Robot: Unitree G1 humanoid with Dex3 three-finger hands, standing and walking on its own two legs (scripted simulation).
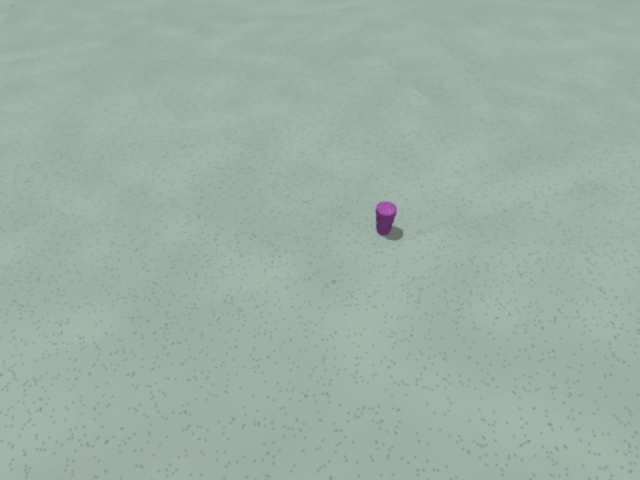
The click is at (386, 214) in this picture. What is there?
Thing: tapered cup
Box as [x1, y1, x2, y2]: [376, 202, 396, 234]
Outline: 381,202 376,206 376,228 378,233 387,234 391,227 396,208 390,202
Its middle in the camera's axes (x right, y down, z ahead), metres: +0.27 -0.09 +1.67
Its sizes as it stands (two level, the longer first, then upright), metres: 0.084 0.084 0.133
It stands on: the floor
